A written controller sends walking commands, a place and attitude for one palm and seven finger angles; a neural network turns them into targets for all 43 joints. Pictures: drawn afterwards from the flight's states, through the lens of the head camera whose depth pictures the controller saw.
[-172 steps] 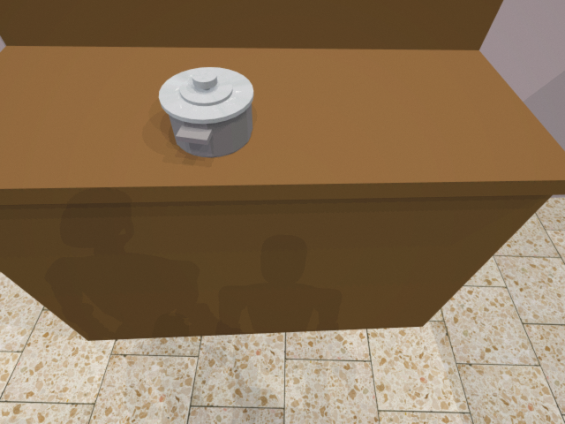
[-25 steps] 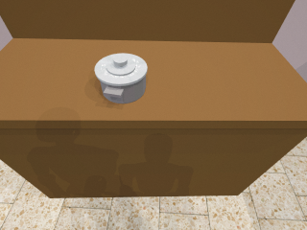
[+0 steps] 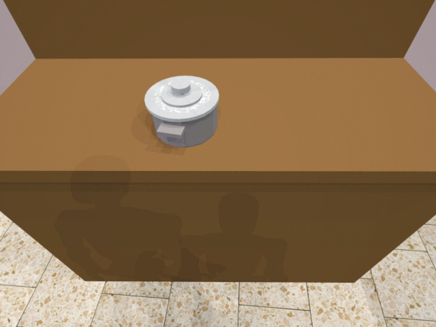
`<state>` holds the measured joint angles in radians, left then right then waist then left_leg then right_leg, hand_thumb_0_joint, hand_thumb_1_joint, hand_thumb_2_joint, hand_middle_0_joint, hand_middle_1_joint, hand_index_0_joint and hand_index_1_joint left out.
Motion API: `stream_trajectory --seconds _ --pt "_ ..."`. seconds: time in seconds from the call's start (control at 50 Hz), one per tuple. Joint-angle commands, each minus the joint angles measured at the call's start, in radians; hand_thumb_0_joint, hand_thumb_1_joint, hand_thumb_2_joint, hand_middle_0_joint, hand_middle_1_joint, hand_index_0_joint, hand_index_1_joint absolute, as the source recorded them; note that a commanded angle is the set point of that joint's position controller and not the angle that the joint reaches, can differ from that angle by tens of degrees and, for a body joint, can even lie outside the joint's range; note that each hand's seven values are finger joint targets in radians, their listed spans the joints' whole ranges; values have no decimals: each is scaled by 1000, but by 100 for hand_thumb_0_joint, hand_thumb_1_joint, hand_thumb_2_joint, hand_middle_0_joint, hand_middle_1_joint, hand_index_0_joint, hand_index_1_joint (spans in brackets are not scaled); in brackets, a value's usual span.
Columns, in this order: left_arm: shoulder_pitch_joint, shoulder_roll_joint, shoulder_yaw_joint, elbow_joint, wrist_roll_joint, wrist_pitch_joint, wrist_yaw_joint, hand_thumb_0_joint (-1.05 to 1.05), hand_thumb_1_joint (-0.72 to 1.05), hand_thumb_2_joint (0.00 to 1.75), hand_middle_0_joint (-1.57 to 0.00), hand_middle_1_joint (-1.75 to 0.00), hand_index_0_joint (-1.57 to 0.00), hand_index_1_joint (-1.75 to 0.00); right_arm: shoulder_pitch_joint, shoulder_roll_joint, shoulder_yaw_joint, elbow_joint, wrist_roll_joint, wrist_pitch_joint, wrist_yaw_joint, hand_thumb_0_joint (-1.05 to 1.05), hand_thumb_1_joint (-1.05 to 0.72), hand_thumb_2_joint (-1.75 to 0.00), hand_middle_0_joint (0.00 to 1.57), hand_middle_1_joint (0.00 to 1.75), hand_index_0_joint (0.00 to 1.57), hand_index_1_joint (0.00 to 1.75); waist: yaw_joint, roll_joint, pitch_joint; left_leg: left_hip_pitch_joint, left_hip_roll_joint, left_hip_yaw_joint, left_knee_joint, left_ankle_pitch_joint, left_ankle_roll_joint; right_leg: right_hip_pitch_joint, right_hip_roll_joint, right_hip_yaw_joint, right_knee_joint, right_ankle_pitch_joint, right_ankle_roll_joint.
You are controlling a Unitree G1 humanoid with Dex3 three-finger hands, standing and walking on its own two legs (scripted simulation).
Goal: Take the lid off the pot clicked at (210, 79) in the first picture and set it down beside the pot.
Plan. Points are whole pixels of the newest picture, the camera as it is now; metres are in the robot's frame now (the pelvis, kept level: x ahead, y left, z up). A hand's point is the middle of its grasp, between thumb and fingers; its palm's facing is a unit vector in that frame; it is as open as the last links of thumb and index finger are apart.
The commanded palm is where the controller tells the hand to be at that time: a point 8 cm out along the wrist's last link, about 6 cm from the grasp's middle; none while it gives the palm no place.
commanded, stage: look again from close up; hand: left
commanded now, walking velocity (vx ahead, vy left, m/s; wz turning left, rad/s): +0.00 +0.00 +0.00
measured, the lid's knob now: (180, 86) +0.54 +0.11 +0.17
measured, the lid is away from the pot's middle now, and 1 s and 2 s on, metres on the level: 0.00 0.00 0.00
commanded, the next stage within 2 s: none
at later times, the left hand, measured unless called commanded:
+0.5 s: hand out of the picture -0.02 +0.20 -0.17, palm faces +0.01 -0.98 -0.20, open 7.4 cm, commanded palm none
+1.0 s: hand out of the picture -0.07 +0.19 -0.17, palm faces +0.03 -0.98 -0.19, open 7.4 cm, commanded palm none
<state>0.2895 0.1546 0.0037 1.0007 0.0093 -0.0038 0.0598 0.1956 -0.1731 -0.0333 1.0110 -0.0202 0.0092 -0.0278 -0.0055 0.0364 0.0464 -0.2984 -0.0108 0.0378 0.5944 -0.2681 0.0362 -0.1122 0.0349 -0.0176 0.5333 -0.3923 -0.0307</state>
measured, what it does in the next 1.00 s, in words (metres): stands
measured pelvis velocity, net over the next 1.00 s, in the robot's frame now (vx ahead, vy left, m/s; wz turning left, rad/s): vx -0.04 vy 0.02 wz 0.00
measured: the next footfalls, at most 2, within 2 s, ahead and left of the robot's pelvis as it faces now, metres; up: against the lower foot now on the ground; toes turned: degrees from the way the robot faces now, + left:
none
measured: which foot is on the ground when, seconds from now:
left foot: down 0.00-1.00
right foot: down 0.00-1.00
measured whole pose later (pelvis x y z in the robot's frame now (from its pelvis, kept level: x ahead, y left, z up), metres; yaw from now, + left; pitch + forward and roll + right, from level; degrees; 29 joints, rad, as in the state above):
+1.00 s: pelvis -0.04 +0.02 +0.01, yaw +0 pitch -1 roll -1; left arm 0.35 0.15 0.00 1.07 0.01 0.01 0.04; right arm 0.26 -0.16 -0.03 1.07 -0.01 0.02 -0.02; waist 0.00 0.00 0.05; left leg -0.30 -0.04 0.05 0.43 -0.11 0.06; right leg -0.17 0.00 -0.01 0.47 -0.29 0.00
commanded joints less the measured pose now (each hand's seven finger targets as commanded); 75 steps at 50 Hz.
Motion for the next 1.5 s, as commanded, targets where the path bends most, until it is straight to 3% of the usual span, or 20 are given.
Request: stream_trajectory --seconds 0.0,0.04,0.12,0.16,0.22,0.44,0.62,0.68,1.06,1.12,1.22,1.34,1.44,1.48 --pt "62 125 30 -51 6 -10 1 0 90 90 -20 -30 -20 -30 31 -93 -14 -58 1 -15 1 0 -90 -90 20 30 20 30 5 -60 16 74 75 -94 -57 214 9 -126 -120 122 -96 335 -29" --pt "55 128 31 -58 4 -8 1 0 90 90 -20 -30 -20 -30 34 -101 -13 -66 0 -18 1 0 -90 -90 20 30 20 30 6 -33 -21 100 83 -110 -76 225 17 -115 -109 106 -77 302 -27" --pt "65 127 31 -64 7 -8 -2 0 90 90 -20 -30 -20 -30 14 -106 -14 -68 2 -20 3 0 -90 -90 20 30 20 30 12 -29 -7 87 93 -125 -95 223 25 -130 -103 103 -79 265 -18" --pt "55 127 30 -66 6 -3 -3 0 90 90 -20 -30 -20 -30 12 -112 -13 -73 1 -19 3 0 -90 -90 20 30 20 30 14 -5 8 76 103 -146 -131 161 30 -144 -87 86 -80 183 -16" --pt "68 126 28 -59 7 -8 -6 0 90 90 -20 -30 -20 -30 15 -113 -12 -68 4 -22 5 0 -90 -90 20 30 20 30 13 7 -13 92 107 -150 -147 183 34 -133 -92 86 -84 197 -10" --pt "84 118 19 -21 5 -6 -11 0 90 90 -20 -30 -20 -30 38 -108 -9 -41 8 -19 5 0 -90 -90 20 30 20 30 15 -19 -7 89 114 -174 -232 52 28 -129 -98 81 -128 125 -6" --pt "116 102 15 16 8 -3 -14 0 90 90 -20 -30 -20 -30 58 -110 -11 -13 9 -14 6 0 -90 -90 20 30 20 30 14 16 15 76 123 -201 -314 -80 19 -145 -94 68 -138 80 0" --pt "127 99 15 25 9 -2 -14 0 90 90 -20 -30 -20 -30 60 -107 -12 -9 9 -11 6 0 -90 -90 20 30 20 30 17 -5 22 67 118 -202 -323 -111 15 -149 -98 72 -149 61 -2" --pt "131 85 17 45 7 -7 -18 0 90 90 -20 -30 -20 -30 110 -68 -9 22 9 -6 5 0 -90 -90 20 30 20 30 4 -36 64 63 90 -158 -271 -82 -6 -218 -120 117 -204 -12 -20" --pt "132 78 19 46 6 -12 -17 0 90 90 -20 -30 -20 -30 121 -64 -9 28 8 -12 4 0 -90 -90 20 30 20 30 3 -11 36 87 96 -162 -266 -32 -2 -200 -116 111 -181 51 -22" --pt "135 72 20 49 6 -15 -17 0 90 90 -20 -30 -20 -30 124 -60 -7 33 9 -18 2 0 -90 -90 20 30 20 30 9 -19 23 85 104 -164 -266 9 4 -165 -116 102 -172 105 -18" --pt "112 73 22 43 3 -18 -16 0 90 90 -20 -30 -20 -30 133 -49 -5 40 10 -21 1 0 -90 -90 20 30 20 30 5 -49 29 96 97 -140 -228 83 -1 -155 -126 114 -186 142 -21" --pt "101 73 22 39 2 -19 -14 0 90 90 -20 -30 -20 -30 129 -50 -3 45 11 -24 -1 0 -90 -90 20 30 20 30 6 -49 24 102 98 -132 -210 138 -1 -134 -128 114 -180 189 -21" --pt "95 70 23 38 2 -16 -14 0 90 90 -20 -30 -20 -30 127 -54 -3 47 9 -24 -2 0 -90 -90 20 30 20 30 3 -21 34 98 100 -137 -218 122 -1 -141 -127 111 -176 171 -21"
